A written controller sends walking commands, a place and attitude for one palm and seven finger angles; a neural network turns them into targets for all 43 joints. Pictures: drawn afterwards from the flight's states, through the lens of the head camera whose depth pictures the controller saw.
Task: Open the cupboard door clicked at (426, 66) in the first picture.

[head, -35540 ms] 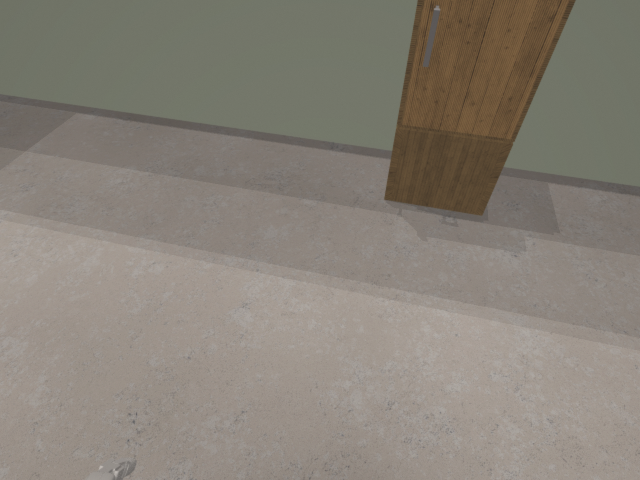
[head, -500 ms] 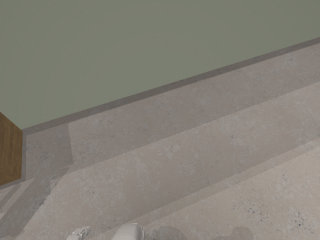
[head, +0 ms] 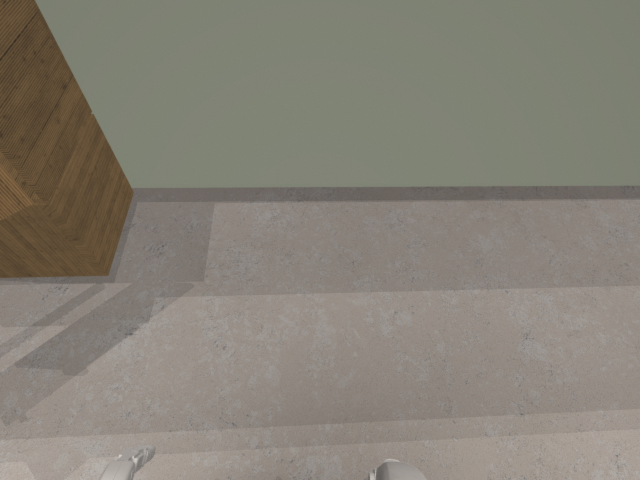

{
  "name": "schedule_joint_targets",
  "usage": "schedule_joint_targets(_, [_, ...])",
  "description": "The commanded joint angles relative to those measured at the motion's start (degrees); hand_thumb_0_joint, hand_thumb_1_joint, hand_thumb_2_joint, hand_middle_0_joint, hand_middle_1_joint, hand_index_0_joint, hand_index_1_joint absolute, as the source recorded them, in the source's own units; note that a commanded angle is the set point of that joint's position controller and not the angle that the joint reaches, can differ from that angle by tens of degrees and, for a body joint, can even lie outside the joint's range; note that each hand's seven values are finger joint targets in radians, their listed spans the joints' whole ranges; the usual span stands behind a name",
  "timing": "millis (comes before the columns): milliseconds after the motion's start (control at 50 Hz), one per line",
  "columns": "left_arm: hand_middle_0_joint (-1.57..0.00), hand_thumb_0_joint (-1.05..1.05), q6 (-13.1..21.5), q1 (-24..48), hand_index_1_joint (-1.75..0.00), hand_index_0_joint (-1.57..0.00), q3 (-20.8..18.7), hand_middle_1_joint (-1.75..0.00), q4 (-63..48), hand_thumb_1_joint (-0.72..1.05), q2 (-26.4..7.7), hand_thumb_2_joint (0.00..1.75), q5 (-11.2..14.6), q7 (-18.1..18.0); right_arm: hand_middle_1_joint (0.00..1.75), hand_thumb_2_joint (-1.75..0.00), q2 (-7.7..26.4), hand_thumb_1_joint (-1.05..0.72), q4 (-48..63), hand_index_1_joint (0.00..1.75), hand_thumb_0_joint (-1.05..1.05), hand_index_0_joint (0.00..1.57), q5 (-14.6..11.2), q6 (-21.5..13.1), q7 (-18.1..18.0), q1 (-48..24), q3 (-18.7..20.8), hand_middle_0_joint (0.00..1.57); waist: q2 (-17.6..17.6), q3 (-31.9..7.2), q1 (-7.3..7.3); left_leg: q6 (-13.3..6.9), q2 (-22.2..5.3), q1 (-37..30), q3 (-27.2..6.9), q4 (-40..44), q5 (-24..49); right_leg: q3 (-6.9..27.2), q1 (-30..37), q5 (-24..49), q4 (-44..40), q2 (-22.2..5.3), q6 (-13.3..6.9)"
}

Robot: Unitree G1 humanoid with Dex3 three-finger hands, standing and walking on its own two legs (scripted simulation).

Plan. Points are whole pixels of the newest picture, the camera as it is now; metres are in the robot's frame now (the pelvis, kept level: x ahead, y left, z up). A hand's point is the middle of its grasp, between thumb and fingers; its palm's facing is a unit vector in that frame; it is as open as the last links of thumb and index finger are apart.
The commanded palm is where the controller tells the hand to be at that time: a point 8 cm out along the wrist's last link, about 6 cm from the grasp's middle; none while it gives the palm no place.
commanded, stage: turn to face it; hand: left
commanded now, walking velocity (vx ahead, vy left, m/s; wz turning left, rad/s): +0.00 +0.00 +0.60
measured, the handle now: out of the picture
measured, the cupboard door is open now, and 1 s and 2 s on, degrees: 43 43 43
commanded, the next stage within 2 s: take the last steps up to it in 1.22 s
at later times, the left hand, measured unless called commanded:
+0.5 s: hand out of the picture -0.01 +0.19 -0.19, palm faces +0.35 -0.91 -0.21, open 7.4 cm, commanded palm none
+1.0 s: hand out of the picture +0.03 +0.18 -0.15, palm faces +0.55 -0.78 -0.29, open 7.4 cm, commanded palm none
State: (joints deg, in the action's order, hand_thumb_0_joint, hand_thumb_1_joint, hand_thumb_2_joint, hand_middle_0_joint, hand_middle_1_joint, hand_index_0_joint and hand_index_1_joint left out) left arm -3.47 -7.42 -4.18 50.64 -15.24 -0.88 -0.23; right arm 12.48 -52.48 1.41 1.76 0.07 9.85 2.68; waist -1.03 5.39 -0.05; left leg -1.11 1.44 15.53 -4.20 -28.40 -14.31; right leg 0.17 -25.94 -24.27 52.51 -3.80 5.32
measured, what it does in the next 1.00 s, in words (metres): steps on the spot, turning left: right foot, then left foot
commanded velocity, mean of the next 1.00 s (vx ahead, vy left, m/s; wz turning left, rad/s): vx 0.00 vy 0.00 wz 0.57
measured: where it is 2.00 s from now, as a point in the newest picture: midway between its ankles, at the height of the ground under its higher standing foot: outside the picture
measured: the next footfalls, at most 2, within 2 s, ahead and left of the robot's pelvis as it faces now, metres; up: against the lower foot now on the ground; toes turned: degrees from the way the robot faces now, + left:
right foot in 0.12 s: +0.05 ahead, -0.15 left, +0.00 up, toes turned +3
left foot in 0.50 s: +0.01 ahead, +0.10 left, +0.00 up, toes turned +24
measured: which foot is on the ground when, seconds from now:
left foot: down 0.00-0.10, up 0.12-0.48, down 0.50-0.92, up 0.94-1.00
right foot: up 0.00-0.10, down 0.12-0.50, up 0.52-0.90, down 0.92-1.00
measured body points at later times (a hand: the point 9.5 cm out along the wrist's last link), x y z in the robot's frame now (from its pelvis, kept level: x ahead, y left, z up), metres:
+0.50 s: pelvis +0.01 -0.02 -0.02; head +0.06 +0.02 +0.43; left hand -0.03 +0.23 -0.17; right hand +0.21 -0.23 -0.14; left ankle -0.02 +0.08 -0.75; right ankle +0.01 -0.15 -0.74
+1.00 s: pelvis +0.04 -0.05 -0.01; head +0.10 -0.05 +0.44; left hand +0.00 +0.23 -0.13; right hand +0.25 -0.23 -0.17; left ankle -0.04 +0.05 -0.69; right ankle +0.11 -0.14 -0.74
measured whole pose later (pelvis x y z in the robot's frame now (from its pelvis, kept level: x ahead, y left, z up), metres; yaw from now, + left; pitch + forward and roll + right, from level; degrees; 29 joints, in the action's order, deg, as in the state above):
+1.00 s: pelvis +0.04 -0.05 -0.01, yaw +36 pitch +0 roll +1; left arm -0.8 -7.5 -2.2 49.2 -11.3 -1.2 -0.9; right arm 15.0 -54.1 0.8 3.9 0.4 10.5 4.9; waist 2.9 5.5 -1.6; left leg 1.6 3.5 25.4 -5.3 -56.2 -28.1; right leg -3.5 -15.8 -17.8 33.4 -2.4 -0.3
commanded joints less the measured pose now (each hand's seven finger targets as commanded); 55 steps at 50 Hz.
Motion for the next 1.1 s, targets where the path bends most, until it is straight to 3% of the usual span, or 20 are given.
schedule_joint_targets(0, [-0.20, 0.00, 2.0, -0.5, -0.30, -0.20, -0.3, -0.30, -4.7, 0.90, -3.5, 0.90, 0.5, -0.5, 0.30, -0.90, 12.9, -0.90, 3.7, 0.30, 0.00, 0.20, 0.1, -0.3, -0.9, 0.3, 3.9, 0.20, 11.5, -8.1, -0.80, -7.7, -12.5, -3.4, -14.8, 4.9, 24.2, -2.0, 6.6, 0.7, -11.1, 3.0, -0.7])
schedule_joint_targets(60, [-0.20, 0.00, 3.3, -7.6, -0.30, -0.20, -1.3, -0.30, -3.3, 0.90, -6.3, 0.90, 0.4, -1.0, 0.30, -0.90, 10.7, -0.90, 4.9, 0.30, 0.00, 0.20, -0.9, -0.2, -0.7, -2.7, 3.8, 0.20, 5.1, -10.0, 3.19, -2.9, -7.2, 7.4, -13.1, -3.0, 12.9, 1.0, 24.2, 13.4, -30.6, -0.3, -2.0])
schedule_joint_targets(80, [-0.20, 0.00, 3.9, -9.4, -0.30, -0.20, -2.5, -0.30, -2.9, 0.90, -11.7, 0.90, -0.6, -1.6, 0.30, -0.90, 6.6, -0.90, 5.9, 0.30, 0.00, 0.20, -1.4, -0.4, -0.3, -1.8, 3.3, 0.20, -12.3, -11.4, 3.69, 1.9, 1.1, 17.7, -3.0, -15.8, -7.0, 15.9, 31.6, 17.7, -36.3, -15.7, -7.1])
schedule_joint_targets(100, [-0.20, 0.00, 3.8, -9.2, -0.30, -0.20, -2.3, -0.30, -3.3, 0.90, -13.5, 0.90, -0.7, -1.7, 0.30, -0.90, 7.5, -0.90, 6.5, 0.30, 0.00, 0.20, -1.0, -0.2, -0.1, -2.3, 3.5, 0.20, -16.5, -10.3, 3.62, 3.4, 2.7, 18.4, 0.9, -30.8, -23.3, 22.3, 24.9, 25.3, -37.0, -25.7, -13.5])
schedule_joint_targets(120, [-0.20, 0.00, 3.8, -7.0, -0.30, -0.20, -1.6, -0.30, -3.9, 0.90, -11.2, 0.90, -0.4, -1.9, 0.30, -0.90, 8.3, -0.90, 6.0, 0.30, 0.00, 0.20, -0.7, 0.2, 0.2, -1.8, 3.5, 0.20, -11.0, -7.9, 2.30, 2.9, -0.2, 17.8, -1.1, -38.9, -20.4, 17.2, 19.8, 24.5, -35.8, -23.7, -15.4])
schedule_joint_targets(200, [-0.20, 0.00, 3.9, -1.6, -0.30, -0.20, -0.2, -0.30, -5.3, 0.90, -5.4, 0.90, 0.0, -1.7, 0.30, -0.90, 6.1, -0.90, 3.4, 0.30, 0.00, 0.20, -0.4, 1.7, 1.3, -1.4, 3.1, 0.20, -12.1, -4.2, -0.93, 5.1, -2.6, 17.6, 3.1, -41.2, -10.4, 1.0, 17.5, 32.0, -33.7, -13.7, -11.2])
schedule_joint_targets(340, [-0.20, 0.00, 4.0, -8.7, -0.30, -0.20, -1.6, -0.30, -2.5, 0.90, -8.8, 0.90, -0.9, -1.7, 0.30, -0.90, 3.8, -0.90, 4.8, 0.30, 0.00, 0.20, -1.0, 0.9, 1.8, -7.0, 1.7, 0.20, -11.2, -7.5, 2.90, 4.9, -1.9, 10.7, 9.5, -17.1, -12.9, -3.3, 25.8, 43.7, -27.7, -16.4, -11.6])
schedule_joint_targets(420, [-0.20, 0.00, 3.7, -7.2, -0.30, -0.20, -2.3, -0.30, -2.4, 0.90, -9.7, 0.90, -0.2, -1.2, 0.30, -0.90, 5.5, -0.90, 3.9, 0.30, 0.00, 0.20, -0.8, 0.1, 1.5, -2.0, 1.9, 0.20, -10.1, -9.7, -0.19, 3.3, -0.7, -1.1, 11.0, -1.8, -2.1, -7.2, 21.1, 40.6, -20.1, -15.9, -8.0])
schedule_joint_targets(440, [-0.20, 0.00, 3.5, -6.2, -0.30, -0.20, -2.1, -0.30, -2.8, 0.90, -8.9, 0.90, 0.2, -0.9, 0.30, -0.90, 7.7, -0.90, 3.1, 0.30, 0.00, 0.20, -0.7, -0.2, 1.5, 1.5, 2.6, 0.20, -4.9, -11.5, -2.38, 2.2, -2.6, -9.5, 8.2, 3.6, 6.1, -9.4, 15.2, 34.6, -13.0, -14.6, -5.4])
schedule_joint_targets(460, [-0.20, 0.00, 3.0, -5.8, -0.30, -0.20, -1.5, -0.30, -4.7, 0.90, -5.4, 0.90, 0.6, -0.5, 0.30, -0.90, 14.2, -0.90, 2.8, 0.30, 0.00, 0.20, -0.1, -0.7, 1.0, 5.1, 4.2, 0.20, 11.9, -13.7, -4.57, -4.3, -16.5, -19.4, -10.6, 5.5, 22.0, -12.1, 0.0, 6.9, -0.4, -7.2, -1.1])
schedule_joint_targets(480, [-0.20, 0.00, 2.4, -1.1, -0.30, -0.20, -0.3, -0.30, -7.0, 0.90, -2.8, 0.90, 0.4, -0.8, 0.30, -0.90, 18.1, -0.90, 1.8, 0.30, 0.00, 0.20, -0.2, -0.3, 0.3, 9.1, 5.1, 0.20, 17.9, -13.0, -6.63, -12.1, -25.7, -18.9, -21.8, 6.9, 40.4, -6.9, -8.3, -15.8, 9.4, -2.7, 0.0])
schedule_joint_targets(500, [-0.20, 0.00, 1.9, 0.1, -0.30, -0.20, -0.5, -0.30, -7.4, 0.90, -4.5, 0.90, 0.0, -1.0, 0.30, -0.90, 17.8, -0.90, 1.3, 0.30, 0.00, 0.20, 0.0, -0.1, -0.1, 9.4, 4.7, 0.20, 11.3, -12.5, -5.95, -13.9, -26.3, -16.2, -18.4, 6.2, 34.2, -1.7, -8.3, -13.6, 13.5, -4.0, -1.1])
schedule_joint_targets(600, [-0.20, 0.00, 1.2, -2.2, -0.30, -0.20, -1.0, -0.30, -3.1, 0.90, -4.4, 0.90, -0.2, -0.2, 0.30, -0.90, 11.9, -0.90, 3.6, 0.30, 0.00, 0.20, -0.2, -1.2, -1.4, 0.5, 2.8, 0.20, 10.1, -8.2, -0.77, -7.4, -14.1, -9.0, -9.2, 8.1, 26.6, 0.3, -7.1, 2.0, 14.5, -2.5, -0.1])
schedule_joint_targets(760, [-0.20, 0.00, 1.7, 1.7, -0.30, -0.20, -0.3, -0.30, -5.2, 0.90, -3.6, 0.90, 0.2, -0.4, 0.30, -0.90, 12.6, -0.90, 2.7, 0.30, 0.00, 0.20, 0.1, -0.8, -1.0, 2.2, 3.5, 0.20, 10.0, -8.2, -1.76, -8.4, -12.9, -7.6, -13.1, 6.4, 25.1, -0.8, -0.1, -0.6, -3.2, 1.1, 0.0])
schedule_joint_targets(840, [-0.20, 0.00, 2.5, -3.6, -0.30, -0.20, -0.5, -0.30, -4.0, 0.90, -4.1, 0.90, 0.5, -0.7, 0.30, -0.90, 12.3, -0.90, 3.7, 0.30, 0.00, 0.20, -0.3, -0.2, -0.8, -1.4, 3.8, 0.20, 11.0, -8.4, 0.93, -6.3, -10.7, 0.5, -14.6, 2.3, 23.5, -2.3, 13.7, 6.6, -18.5, 3.7, -0.9])
schedule_joint_targets(860, [-0.20, 0.00, 3.0, -6.5, -0.30, -0.20, -0.9, -0.30, -3.4, 0.90, -5.0, 0.90, 0.5, -0.9, 0.30, -0.90, 11.4, -0.90, 4.2, 0.30, 0.00, 0.20, -0.6, -0.2, -0.8, -2.5, 3.7, 0.20, 8.8, -9.0, 2.72, -4.1, -8.4, 4.5, -13.8, -0.9, 18.3, -1.4, 20.5, 12.4, -26.8, 2.3, -1.3])
schedule_joint_targets(900, [-0.20, 0.00, 3.9, -9.7, -0.30, -0.20, -2.4, -0.30, -3.0, 0.90, -13.2, 0.90, -0.8, -1.6, 0.30, -0.90, 5.5, -0.90, 6.1, 0.30, 0.00, 0.20, -1.3, -0.3, -0.3, -2.0, 3.0, 0.20, -17.4, -9.6, 4.04, 3.5, 4.6, 19.2, 1.4, -25.3, -21.2, 23.3, 27.5, 21.5, -37.3, -23.2, -11.4])
schedule_joint_targets(920, [-0.20, 0.00, 3.8, -8.9, -0.30, -0.20, -1.7, -0.30, -3.3, 0.90, -12.1, 0.90, -0.4, -1.8, 0.30, -0.90, 8.1, -0.90, 5.7, 0.30, 0.00, 0.20, -0.7, 0.2, -0.1, -2.0, 3.4, 0.20, -13.7, -8.4, 3.27, 2.7, 0.9, 17.2, -1.4, -36.3, -22.2, 21.1, 20.0, 22.5, -36.7, -24.7, -15.0])
schedule_joint_targets(980, [-0.20, 0.00, 3.6, -0.8, -0.30, -0.20, -0.4, -0.30, -5.0, 0.90, -6.1, 0.90, -0.2, -1.8, 0.30, -0.90, 7.3, -0.90, 2.6, 0.30, 0.00, 0.20, -0.4, 1.5, 0.7, -0.2, 3.4, 0.20, -12.6, -4.3, -0.99, 3.9, -2.3, 16.5, 0.7, -43.9, -11.9, 7.1, 14.8, 23.2, -35.1, -15.2, -12.8])
schedule_joint_targets(1080, [-0.20, 0.00, 4.3, -6.0, -0.30, -0.20, -0.6, -0.30, -3.2, 0.90, -6.4, 0.90, -0.5, -1.7, 0.30, -0.90, 3.8, -0.90, 2.5, 0.30, 0.00, 0.20, -0.8, 1.4, 1.2, -3.0, 2.0, 0.20, -8.6, -6.2, 1.03, 5.0, -1.8, 12.9, 5.9, -28.1, -11.3, -0.5, 21.2, 34.8, -32.4, -13.8, -11.7])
